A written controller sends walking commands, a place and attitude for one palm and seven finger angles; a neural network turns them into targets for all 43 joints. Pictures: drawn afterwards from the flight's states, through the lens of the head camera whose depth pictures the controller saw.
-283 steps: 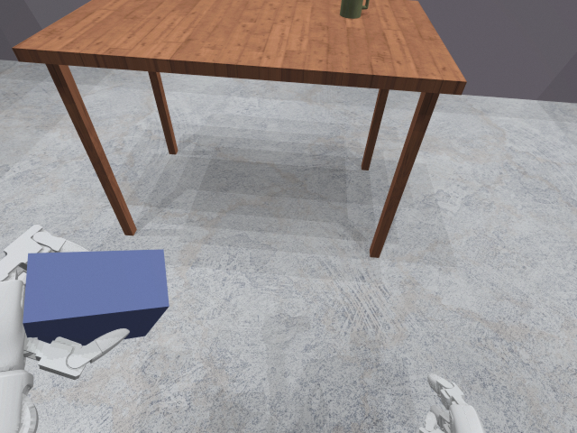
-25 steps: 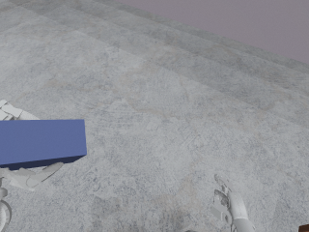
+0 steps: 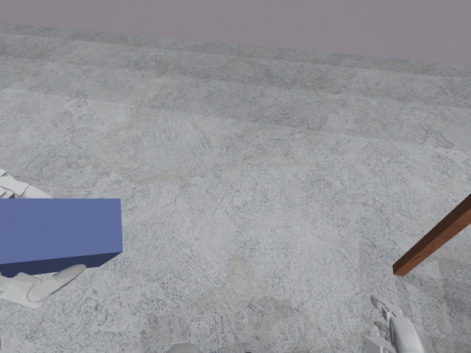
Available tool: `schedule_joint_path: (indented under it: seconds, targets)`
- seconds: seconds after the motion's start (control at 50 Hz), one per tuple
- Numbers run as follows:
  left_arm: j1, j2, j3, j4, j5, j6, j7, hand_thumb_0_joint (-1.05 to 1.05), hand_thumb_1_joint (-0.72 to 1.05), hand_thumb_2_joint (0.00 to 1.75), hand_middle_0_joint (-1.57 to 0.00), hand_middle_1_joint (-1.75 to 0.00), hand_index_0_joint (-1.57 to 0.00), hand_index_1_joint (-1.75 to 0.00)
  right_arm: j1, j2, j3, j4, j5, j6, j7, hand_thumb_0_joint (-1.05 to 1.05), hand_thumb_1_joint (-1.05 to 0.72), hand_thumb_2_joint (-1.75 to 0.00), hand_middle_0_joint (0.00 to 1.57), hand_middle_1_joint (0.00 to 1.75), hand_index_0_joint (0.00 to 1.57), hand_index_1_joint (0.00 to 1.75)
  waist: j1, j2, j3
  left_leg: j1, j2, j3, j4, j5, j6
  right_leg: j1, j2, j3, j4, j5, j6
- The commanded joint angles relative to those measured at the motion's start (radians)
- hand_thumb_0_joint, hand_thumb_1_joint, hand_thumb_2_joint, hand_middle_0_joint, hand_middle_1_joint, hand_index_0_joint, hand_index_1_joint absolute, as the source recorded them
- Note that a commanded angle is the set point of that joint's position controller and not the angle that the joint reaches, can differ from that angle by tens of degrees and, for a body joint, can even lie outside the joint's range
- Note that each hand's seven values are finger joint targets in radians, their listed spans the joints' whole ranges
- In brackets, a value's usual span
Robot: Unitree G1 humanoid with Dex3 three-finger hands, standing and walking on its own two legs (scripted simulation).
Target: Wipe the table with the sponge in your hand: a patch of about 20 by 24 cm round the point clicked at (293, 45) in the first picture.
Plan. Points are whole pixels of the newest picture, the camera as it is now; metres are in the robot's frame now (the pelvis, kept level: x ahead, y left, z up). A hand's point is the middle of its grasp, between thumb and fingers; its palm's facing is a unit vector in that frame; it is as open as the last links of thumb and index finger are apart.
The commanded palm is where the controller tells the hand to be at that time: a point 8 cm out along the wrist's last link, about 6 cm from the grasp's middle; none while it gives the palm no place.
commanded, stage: turn to face it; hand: left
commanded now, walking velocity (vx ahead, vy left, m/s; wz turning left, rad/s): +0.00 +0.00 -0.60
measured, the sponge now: (75, 238) +0.23 +0.21 +0.16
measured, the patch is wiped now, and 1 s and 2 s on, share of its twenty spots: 0.00 0.00 0.00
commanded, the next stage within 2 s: none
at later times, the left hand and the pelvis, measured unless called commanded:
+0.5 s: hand (140, 268) +0.19 +0.12 +0.16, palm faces +0.16 -0.85 -0.51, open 10.5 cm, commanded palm +0.14 +0.17 +0.18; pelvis -0.09 -0.05 -0.02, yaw -17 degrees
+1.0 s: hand (235, 309) +0.15 +0.01 +0.16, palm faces -0.14 -0.89 -0.43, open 10.5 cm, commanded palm +0.14 +0.06 +0.18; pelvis -0.16 -0.07 +0.00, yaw -36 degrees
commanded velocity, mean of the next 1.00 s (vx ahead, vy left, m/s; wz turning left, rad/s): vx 0.00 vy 0.00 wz -0.60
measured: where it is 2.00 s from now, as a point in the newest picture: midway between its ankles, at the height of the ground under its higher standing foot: outside the picture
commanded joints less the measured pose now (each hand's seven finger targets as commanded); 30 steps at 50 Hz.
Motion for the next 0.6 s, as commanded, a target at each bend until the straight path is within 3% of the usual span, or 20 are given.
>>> schedule_joint_path:
  seconds: [0.0,0.08,0.14,0.16,0.18,0.2,0.22,0.24,0.26,0.32,0.36,0.4,0.42,0.44,0.46,0.48,0.5,0.52,0.54,0.58]
  targets:
    - [-0.045,0.138,0.11,-0.181,-0.007,-0.056,0.03,0.0,0.1,1.3,-1.2,-1.6,-1.2,-1.6,-0.082,-0.058,0.002,-0.179,0.004,-0.032,0.006,0.0,-0.9,-0.9,0.2,0.3,0.2,0.3,0.051,-0.068,-0.22,-0.003,-0.014,-0.006,-0.143,-0.043,0.014,0.194,-0.298,0.411,-0.233,-0.17,0.063]
    - [-0.101,0.132,0.083,-0.181,0.01,-0.05,0.02,0.0,0.1,1.3,-1.2,-1.6,-1.2,-1.6,-0.07,-0.053,0.003,-0.189,-0.001,-0.009,0.013,0.0,-0.9,-0.9,0.2,0.3,0.2,0.3,0.057,-0.094,-0.203,0.127,-0.048,0.027,-0.319,-0.085,0.041,0.096,-0.262,0.439,-0.299,-0.312,0.084]
    - [-0.159,0.143,0.068,-0.2,0.018,-0.057,0.003,0.0,0.1,1.3,-1.2,-1.6,-1.2,-1.6,-0.033,-0.045,0.005,-0.186,-0.005,-0.002,0.021,0.0,-0.9,-0.9,0.2,0.3,0.2,0.3,0.029,-0.045,-0.216,0.334,-0.029,0.06,-0.56,-0.028,0.075,-0.011,-0.21,0.401,-0.279,-0.324,0.121]
    - [-0.182,0.144,0.06,-0.204,0.018,-0.064,-0.006,0.0,0.1,1.3,-1.2,-1.6,-1.2,-1.6,-0.017,-0.054,0.0,-0.192,-0.007,-0.001,0.019,0.0,-0.9,-0.9,0.2,0.3,0.2,0.3,0.015,-0.004,-0.205,0.409,0.025,0.028,-0.636,-0.05,0.108,-0.09,-0.164,0.372,-0.21,-0.36,0.157]
    - [-0.199,0.139,0.068,-0.2,0.016,-0.071,-0.015,0.0,0.1,1.3,-1.2,-1.6,-1.2,-1.6,-0.031,-0.071,-0.007,-0.201,-0.018,-0.005,0.015,0.0,-0.9,-0.9,0.2,0.3,0.2,0.3,0.013,0.109,-0.156,0.413,0.179,-0.103,-0.729,-0.112,0.176,-0.195,-0.082,0.295,-0.039,-0.369,0.19]
    - [-0.212,0.139,0.082,-0.233,0.024,-0.073,-0.024,0.0,0.1,1.3,-1.2,-1.6,-1.2,-1.6,-0.06,-0.074,-0.014,-0.223,-0.022,-0.019,0.015,0.0,-0.9,-0.9,0.2,0.3,0.2,0.3,0.026,0.27,-0.159,0.389,0.373,-0.244,-0.786,-0.052,0.25,-0.237,0.003,0.128,0.347,-0.301,0.212]
    - [-0.25,0.208,0.127,-0.303,0.038,-0.073,-0.017,0.0,0.1,1.3,-1.2,-1.6,-1.2,-1.6,-0.08,-0.015,0.001,-0.219,-0.016,-0.038,0.003,0.0,-0.9,-0.9,0.2,0.3,0.2,0.3,0.052,0.305,-0.145,0.26,0.473,-0.24,-0.782,0.053,0.284,-0.235,-0.048,0.058,0.652,-0.338,0.199]
    - [-0.19,0.174,0.13,-0.238,0.042,-0.065,-0.024,0.0,0.1,1.3,-1.2,-1.6,-1.2,-1.6,-0.086,-0.016,-0.006,-0.227,-0.005,-0.045,0.003,0.0,-0.9,-0.9,0.2,0.3,0.2,0.3,0.05,0.257,-0.082,0.11,0.452,-0.126,-0.791,0.056,0.272,-0.181,-0.083,0.054,0.799,-0.334,0.195]
    - [-0.127,0.127,0.103,-0.17,0.034,-0.055,-0.028,0.0,0.1,1.3,-1.2,-1.6,-1.2,-1.6,-0.073,-0.027,-0.008,-0.213,0.003,-0.052,0.009,0.0,-0.9,-0.9,0.2,0.3,0.2,0.3,0.05,0.257,-0.033,0.088,0.424,-0.045,-0.751,0.097,0.255,-0.204,-0.115,0.036,0.82,-0.347,0.197]
    - [-0.18,0.079,0.033,-0.195,0.03,-0.046,-0.013,0.0,0.1,1.3,-1.2,-1.6,-1.2,-1.6,-0.026,-0.044,0.002,-0.193,0.022,-0.079,0.01,0.0,-0.9,-0.9,0.2,0.3,0.2,0.3,0.032,0.221,0.0,0.175,0.368,0.105,-0.644,0.346,0.166,-0.138,-0.147,-0.073,0.471,-0.355,0.208]
    - [-0.218,0.088,0.024,-0.187,0.036,-0.041,-0.006,0.0,0.1,1.3,-1.2,-1.6,-1.2,-1.6,0.009,-0.063,-0.002,-0.183,0.016,-0.11,0.009,0.0,-0.9,-0.9,0.2,0.3,0.2,0.3,0.015,0.243,-0.044,0.227,0.34,0.125,-0.55,0.489,0.126,-0.012,-0.108,-0.14,0.275,-0.317,0.211]
    - [-0.28,0.11,0.032,-0.184,0.045,-0.038,-0.005,0.0,0.1,1.3,-1.2,-1.6,-1.2,-1.6,0.012,-0.069,-0.007,-0.175,0.016,-0.133,0.011,0.0,-0.9,-0.9,0.2,0.3,0.2,0.3,0.021,0.186,-0.091,0.217,0.294,0.157,-0.372,0.486,0.084,0.156,-0.077,-0.183,0.088,-0.151,0.209]
    - [-0.281,0.127,0.039,-0.164,0.054,-0.032,-0.002,0.0,0.1,1.3,-1.2,-1.6,-1.2,-1.6,0.005,-0.056,-0.005,-0.174,0.021,-0.138,0.012,0.0,-0.9,-0.9,0.2,0.3,0.2,0.3,0.022,0.095,-0.112,0.17,0.247,0.174,-0.226,0.403,0.058,0.224,-0.138,-0.108,0.004,-0.025,0.173]
    - [-0.284,0.177,0.083,-0.171,0.051,-0.044,0.008,0.0,0.1,1.3,-1.2,-1.6,-1.2,-1.6,-0.023,-0.022,0.009,-0.189,0.021,-0.142,0.01,0.0,-0.9,-0.9,0.2,0.3,0.2,0.3,0.032,-0.14,-0.125,-0.012,0.137,0.185,-0.015,0.06,0.015,0.333,-0.31,0.158,-0.021,0.364,0.078]
    - [-0.233,0.233,0.167,-0.169,0.034,-0.052,0.022,0.0,0.1,1.3,-1.2,-1.6,-1.2,-1.6,-0.061,-0.016,0.012,-0.201,0.017,-0.141,0.004,0.0,-0.9,-0.9,0.2,0.3,0.2,0.3,0.057,-0.29,-0.174,-0.122,0.064,0.083,0.162,-0.227,-0.006,0.303,-0.455,0.413,-0.046,0.545,-0.014]
    - [-0.174,0.229,0.171,-0.21,0.012,-0.048,0.019,0.0,0.1,1.3,-1.2,-1.6,-1.2,-1.6,-0.084,-0.019,-0.001,-0.196,0.018,-0.125,0.002,0.0,-0.9,-0.9,0.2,0.3,0.2,0.3,0.062,-0.264,-0.208,-0.088,0.073,-0.033,0.246,-0.189,-0.001,0.242,-0.461,0.47,-0.078,0.343,-0.016]
    - [-0.098,0.233,0.192,-0.263,0.004,-0.055,0.019,0.0,0.1,1.3,-1.2,-1.6,-1.2,-1.6,-0.088,0.001,0.017,-0.192,0.009,-0.106,0.008,0.0,-0.9,-0.9,0.2,0.3,0.2,0.3,0.054,-0.151,-0.218,-0.115,0.074,-0.055,0.279,-0.126,-0.004,0.268,-0.436,0.453,-0.051,0.248,-0.04]
    - [-0.036,0.226,0.212,-0.276,-0.003,-0.061,0.021,0.0,0.1,1.3,-1.2,-1.6,-1.2,-1.6,-0.099,0.006,0.032,-0.175,0.005,-0.081,0.016,0.0,-0.9,-0.9,0.2,0.3,0.2,0.3,0.05,-0.045,-0.256,-0.109,0.072,-0.05,0.24,-0.093,-0.005,0.288,-0.405,0.38,-0.025,0.194,-0.039]
    - [-0.019,0.196,0.198,-0.317,-0.007,-0.069,0.019,0.0,0.1,1.3,-1.2,-1.6,-1.2,-1.6,-0.095,0.011,0.036,-0.179,0.006,-0.067,0.024,0.0,-0.9,-0.9,0.2,0.3,0.2,0.3,0.038,-0.037,-0.268,-0.082,0.066,-0.028,0.176,-0.07,-0.006,0.276,-0.381,0.319,-0.034,0.141,-0.029]
    - [0.003,0.197,0.214,-0.329,-0.008,-0.078,0.022,0.0,0.1,1.3,-1.2,-1.6,-1.2,-1.6,-0.103,0.001,0.026,-0.177,0.001,-0.059,0.023,0.0,-0.9,-0.9,0.2,0.3,0.2,0.3,0.033,-0.075,-0.249,-0.009,0.053,0.005,0.03,-0.056,-0.006,0.197,-0.358,0.303,-0.074,0.068,-0.026]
